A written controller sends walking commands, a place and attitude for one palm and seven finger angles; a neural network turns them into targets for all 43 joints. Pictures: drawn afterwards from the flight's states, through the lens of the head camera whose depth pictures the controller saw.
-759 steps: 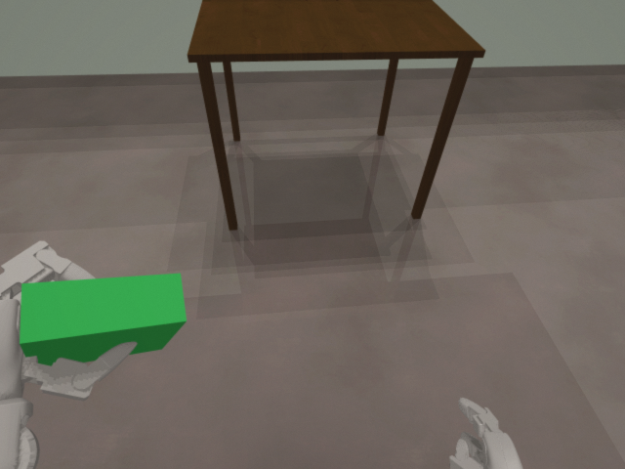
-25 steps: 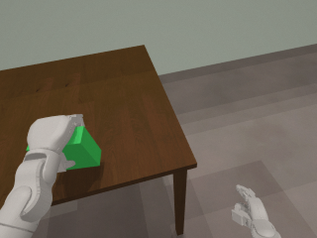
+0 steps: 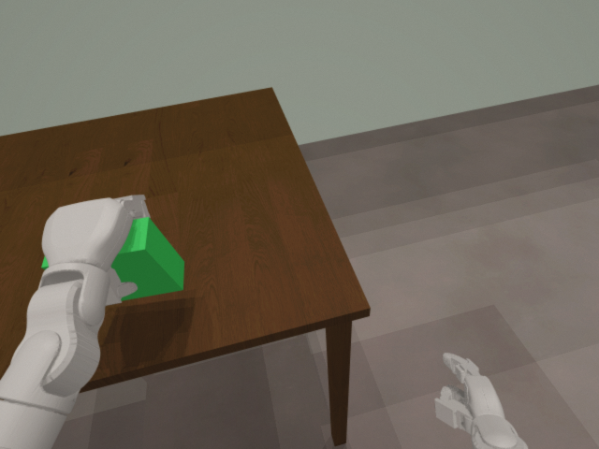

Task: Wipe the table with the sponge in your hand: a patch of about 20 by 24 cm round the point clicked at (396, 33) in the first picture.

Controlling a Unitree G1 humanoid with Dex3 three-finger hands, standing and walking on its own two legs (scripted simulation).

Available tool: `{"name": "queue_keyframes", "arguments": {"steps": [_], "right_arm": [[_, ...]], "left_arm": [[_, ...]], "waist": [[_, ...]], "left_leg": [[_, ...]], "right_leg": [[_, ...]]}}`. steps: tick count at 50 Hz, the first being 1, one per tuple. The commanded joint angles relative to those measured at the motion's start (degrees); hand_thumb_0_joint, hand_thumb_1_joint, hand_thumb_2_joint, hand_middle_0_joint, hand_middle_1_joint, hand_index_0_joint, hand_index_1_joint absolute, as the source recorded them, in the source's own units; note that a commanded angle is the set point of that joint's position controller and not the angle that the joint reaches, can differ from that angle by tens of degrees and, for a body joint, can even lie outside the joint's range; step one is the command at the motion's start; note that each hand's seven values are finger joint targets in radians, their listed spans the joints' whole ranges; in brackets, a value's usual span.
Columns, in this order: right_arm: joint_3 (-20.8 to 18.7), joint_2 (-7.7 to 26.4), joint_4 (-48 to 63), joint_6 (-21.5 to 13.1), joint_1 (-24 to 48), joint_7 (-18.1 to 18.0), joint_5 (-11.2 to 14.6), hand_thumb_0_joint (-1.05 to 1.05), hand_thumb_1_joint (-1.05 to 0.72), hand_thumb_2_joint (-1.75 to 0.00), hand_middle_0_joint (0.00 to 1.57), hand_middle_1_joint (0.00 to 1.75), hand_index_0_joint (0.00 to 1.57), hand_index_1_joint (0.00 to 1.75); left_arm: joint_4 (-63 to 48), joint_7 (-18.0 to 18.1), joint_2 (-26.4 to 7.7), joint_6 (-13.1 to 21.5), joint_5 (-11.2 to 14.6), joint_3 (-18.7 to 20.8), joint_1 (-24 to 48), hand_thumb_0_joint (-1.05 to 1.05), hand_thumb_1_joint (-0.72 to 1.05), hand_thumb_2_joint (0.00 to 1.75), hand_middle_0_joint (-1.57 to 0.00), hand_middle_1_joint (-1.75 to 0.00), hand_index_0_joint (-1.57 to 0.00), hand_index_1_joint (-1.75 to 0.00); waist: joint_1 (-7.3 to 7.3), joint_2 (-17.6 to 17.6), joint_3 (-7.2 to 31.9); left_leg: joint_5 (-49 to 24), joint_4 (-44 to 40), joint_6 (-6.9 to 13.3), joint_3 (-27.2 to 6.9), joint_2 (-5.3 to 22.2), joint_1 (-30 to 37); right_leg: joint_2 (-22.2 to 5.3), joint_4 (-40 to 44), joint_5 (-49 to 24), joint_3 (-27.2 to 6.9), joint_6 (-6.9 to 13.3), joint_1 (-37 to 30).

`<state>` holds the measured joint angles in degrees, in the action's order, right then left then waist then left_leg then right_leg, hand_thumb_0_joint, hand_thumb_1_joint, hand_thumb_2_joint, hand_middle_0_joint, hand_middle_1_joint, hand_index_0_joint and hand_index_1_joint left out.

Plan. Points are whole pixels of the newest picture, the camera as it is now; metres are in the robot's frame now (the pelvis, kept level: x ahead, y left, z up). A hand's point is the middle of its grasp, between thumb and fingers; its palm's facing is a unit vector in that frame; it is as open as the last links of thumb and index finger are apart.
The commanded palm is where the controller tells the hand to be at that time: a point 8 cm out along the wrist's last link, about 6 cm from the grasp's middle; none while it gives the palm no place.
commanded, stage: move the sponge above the wiping area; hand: left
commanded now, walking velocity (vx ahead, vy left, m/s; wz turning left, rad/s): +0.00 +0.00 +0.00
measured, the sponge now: (129, 270) +0.29 +0.29 +0.10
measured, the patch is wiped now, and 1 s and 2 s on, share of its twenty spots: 0.00 0.00 0.00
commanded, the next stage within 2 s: none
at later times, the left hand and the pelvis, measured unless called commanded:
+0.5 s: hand (90, 256) +0.27 +0.31 +0.16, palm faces +0.17 -0.01 -0.99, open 9.1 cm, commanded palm +0.23 +0.29 +0.20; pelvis +0.01 -0.01 +0.00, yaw +0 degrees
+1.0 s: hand (85, 260) +0.27 +0.32 +0.15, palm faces +0.10 -0.04 -0.99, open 9.1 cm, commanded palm +0.23 +0.30 +0.21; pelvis +0.00 +0.00 +0.00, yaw +0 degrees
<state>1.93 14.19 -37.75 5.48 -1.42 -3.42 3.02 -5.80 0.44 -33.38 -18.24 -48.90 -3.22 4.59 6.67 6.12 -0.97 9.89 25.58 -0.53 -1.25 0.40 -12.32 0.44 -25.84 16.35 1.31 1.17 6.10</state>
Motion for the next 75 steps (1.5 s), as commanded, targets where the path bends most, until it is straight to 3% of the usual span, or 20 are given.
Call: {"name": "queue_keyframes", "arguments": {"steps": [1,2,7,11,15,21,27,32,36,40,42,49,52,56,57,61,62,63,72,75], "right_arm": [[-1.69,7.72,9.91,-1.57,13.81,-0.01,0.31,0.0,-0.9,-0.9,0.2,0.3,0.2,0.3],[-1.86,7.68,10.84,-1.36,12.88,0.08,0.5,0.0,-0.9,-0.9,0.2,0.3,0.2,0.3],[-1.39,8.01,13.04,-0.68,13.19,0.56,0.75,0.0,-0.9,-0.9,0.2,0.3,0.2,0.3],[-1.27,7.08,13.71,-2.14,12.06,-0.57,-0.31,0.0,-0.9,-0.9,0.2,0.3,0.2,0.3],[-2.52,6.21,11.8,-3.44,7.47,-1.23,-1.18,0.0,-0.9,-0.9,0.2,0.3,0.2,0.3],[-2.8,7.23,9.76,-2.35,11.01,-0.31,0.09,0.0,-0.9,-0.9,0.2,0.3,0.2,0.3],[-1.89,7.48,12.21,-2.06,13.15,-0.14,0.75,0.0,-0.9,-0.9,0.2,0.3,0.2,0.3],[-1.5,7.18,13.07,-2.65,11.8,-0.41,-0.08,0.0,-0.9,-0.9,0.2,0.3,0.2,0.3],[-1.63,6.66,12.43,-2.99,11.11,-0.9,-1.06,0.0,-0.9,-0.9,0.2,0.3,0.2,0.3],[-2.49,6.27,10.39,-2.19,9.29,-0.12,-0.47,0.0,-0.9,-0.9,0.2,0.3,0.2,0.3],[-2.22,6.66,10.18,-2.0,10.93,-0.12,0.12,0.0,-0.9,-0.9,0.2,0.3,0.2,0.3],[-1.81,7.86,11.79,-1.47,13.25,-0.18,0.67,0.0,-0.9,-0.9,0.2,0.3,0.2,0.3],[-1.29,7.05,13.3,-2.41,12.95,-0.14,0.32,0.0,-0.9,-0.9,0.2,0.3,0.2,0.3],[-1.43,6.95,12.61,-2.93,11.55,-0.85,-0.8,0.0,-0.9,-0.9,0.2,0.3,0.2,0.3],[-1.36,5.82,12.39,-3.19,10.26,-0.97,-0.98,0.0,-0.9,-0.9,0.2,0.3,0.2,0.3],[-2.09,6.79,10.45,-2.42,10.52,-0.33,-0.45,0.0,-0.9,-0.9,0.2,0.3,0.2,0.3],[-2.19,6.22,10.59,-2.32,10.41,-0.11,-0.26,0.0,-0.9,-0.9,0.2,0.3,0.2,0.3],[-2.46,6.71,10.05,-2.14,10.19,-0.03,-0.13,0.0,-0.9,-0.9,0.2,0.3,0.2,0.3],[-1.44,7.56,12.88,-1.78,12.91,0.31,0.63,0.0,-0.9,-0.9,0.2,0.3,0.2,0.3],[-1.68,7.74,12.7,-1.9,11.21,-0.41,-0.18,0.0,-0.9,-0.9,0.2,0.3,0.2,0.3]], "left_arm": [[-1.46,0.83,-14.41,-5.89,0.24,12.58,9.26,0.0,0.1,1.3,-1.2,-1.6,-1.2,-1.6],[-2.36,-0.54,-10.81,-6.52,1.14,9.12,8.23,0.0,0.1,1.3,-1.2,-1.6,-1.2,-1.6],[-8.79,-6.63,-12.3,-8.01,0.34,7.8,4.68,0.0,0.1,1.3,-1.2,-1.6,-1.2,-1.6],[-21.03,-6.13,-21.37,-0.52,-0.54,15.15,9.23,0.0,0.1,1.3,-1.2,-1.6,-1.2,-1.6],[-21.5,-0.67,-20.63,5.76,-1.4,17.51,9.81,0.0,0.1,1.3,-1.2,-1.6,-1.2,-1.6],[-7.23,3.33,-18.47,-0.63,0.39,17.95,8.27,0.0,0.1,1.3,-1.2,-1.6,-1.2,-1.6],[-9.61,-3.63,-9.47,-5.24,2.24,6.66,5.16,0.0,0.1,1.3,-1.2,-1.6,-1.2,-1.6],[-16.91,-6.43,-15.63,-2.06,-0.5,10.19,8.1,0.0,0.1,1.3,-1.2,-1.6,-1.2,-1.6],[-22.26,-1.88,-23.74,2.76,-1.98,19.24,10.34,0.0,0.1,1.3,-1.2,-1.6,-1.2,-1.6],[-13.83,2.69,-17.59,1.24,-1.74,16.1,12.88,0.0,0.1,1.3,-1.2,-1.6,-1.2,-1.6],[-8.81,2.92,-14.35,-1.62,0.06,13.28,13.5,0.0,0.1,1.3,-1.2,-1.6,-1.2,-1.6],[-8.98,-4.8,-11.19,-5.85,1.13,6.35,9.12,0.0,0.1,1.3,-1.2,-1.6,-1.2,-1.6],[-15.71,-7.24,-11.89,-3.71,0.27,6.13,8.74,0.0,0.1,1.3,-1.2,-1.6,-1.2,-1.6],[-21.48,-4.08,-22.41,1.91,-1.58,16.8,10.96,0.0,0.1,1.3,-1.2,-1.6,-1.2,-1.6],[-20.47,-2.63,-19.32,2.76,-2.02,15.01,12.75,0.0,0.1,1.3,-1.2,-1.6,-1.2,-1.6],[-13.25,2.66,-22.08,1.16,-2.01,19.41,14.52,0.0,0.1,1.3,-1.2,-1.6,-1.2,-1.6],[-12.05,3.24,-16.69,0.21,-1.24,15.17,15.15,0.0,0.1,1.3,-1.2,-1.6,-1.2,-1.6],[-10.51,3.45,-16.98,-0.68,-0.38,15.67,13.76,0.0,0.1,1.3,-1.2,-1.6,-1.2,-1.6],[-12.34,-6.78,-9.65,-6.38,1.82,5.8,3.93,0.0,0.1,1.3,-1.2,-1.6,-1.2,-1.6],[-16.66,-7.3,-16.26,-3.12,-0.17,10.36,8.05,0.0,0.1,1.3,-1.2,-1.6,-1.2,-1.6]], "waist": [[0.86,-3.3,9.1],[-0.26,-6.1,9.69],[-1.16,-6.96,12.37],[-1.06,-3.33,15.9],[-0.94,2.03,14.47],[0.7,0.3,8.34],[-1.26,-4.5,11.23],[-1.5,-6.29,14.26],[0.47,-0.67,15.51],[-0.05,2.71,10.87],[-0.47,0.32,8.49],[-1.22,-2.92,12.1],[-1.54,-3.6,14.97],[-0.03,-1.17,15.65],[-0.51,-1.7,15.14],[1.09,3.16,11.27],[0.46,2.19,11.81],[0.54,1.91,11.65],[-1.39,-5.49,12.03],[-1.5,-6.14,13.17]], "left_leg": [[-6.57,-3.49,2.11,1.13,-2.53,4.22],[-6.4,-3.11,2.28,1.87,-2.2,3.55],[-8.29,-0.85,3.26,1.8,-2.86,3.38],[-10.25,0.78,4.12,0.96,-3.25,7.88],[-13.5,0.95,3.68,0.86,-2.9,10.4],[-8.68,-1.92,2.26,0.73,-2.8,5.51],[-8.11,-1.61,2.94,1.64,-2.82,4.55],[-8.7,-0.28,3.83,1.23,-3.06,6.08],[-11.7,-0.17,3.55,0.28,-3.22,9.21],[-9.82,-1.81,2.34,0.72,-2.45,7.33],[-6.78,-2.59,2.17,1.31,-2.19,5.69],[-6.48,-2.23,2.96,0.97,-3.0,5.04],[-8.21,-0.61,3.68,1.01,-3.18,6.33],[-9.38,-0.82,3.64,-0.23,-2.86,8.61],[-10.4,-0.7,3.55,0.61,-2.8,8.69],[-8.84,-2.59,2.37,-0.26,-2.62,7.26],[-9.26,-2.47,2.22,0.7,-2.26,6.88],[-9.14,-2.73,2.12,0.75,-2.17,6.97],[-7.76,-1.26,3.29,1.08,-2.78,4.68],[-7.26,-0.95,3.87,0.59,-2.89,5.85]], "right_leg": [[1.59,5.39,-8.51,-2.08,2.38,1.78],[0.92,4.88,-9.73,-0.62,1.42,1.24],[0.6,2.84,-14.32,-1.04,0.73,0.46],[1.38,3.13,-15.13,-2.66,1.16,0.79],[1.83,4.07,-15.58,-1.52,2.06,2.34],[2.01,5.26,-9.93,-3.35,2.91,2.38],[0.62,3.81,-13.1,-0.56,0.87,1.28],[0.79,3.28,-13.43,-0.92,0.71,1.22],[2.18,3.96,-13.94,-3.09,2.37,0.72],[2.04,4.84,-9.97,-1.51,2.77,2.49],[1.68,5.56,-7.21,-1.12,2.48,3.15],[0.87,4.46,-10.83,-0.81,1.2,1.08],[0.88,3.43,-12.45,-0.65,0.97,0.93],[2.27,4.04,-11.44,-2.25,2.17,0.8],[1.89,3.72,-11.57,-0.5,1.96,1.14],[2.94,4.87,-8.1,-3.15,3.77,1.79],[2.05,4.56,-8.75,-1.02,3.1,1.16],[2.03,4.9,-9.07,-1.23,2.88,1.09],[0.96,3.71,-12.94,-0.51,0.85,1.44],[1.05,4.03,-11.8,-0.74,0.64,1.78]]}}
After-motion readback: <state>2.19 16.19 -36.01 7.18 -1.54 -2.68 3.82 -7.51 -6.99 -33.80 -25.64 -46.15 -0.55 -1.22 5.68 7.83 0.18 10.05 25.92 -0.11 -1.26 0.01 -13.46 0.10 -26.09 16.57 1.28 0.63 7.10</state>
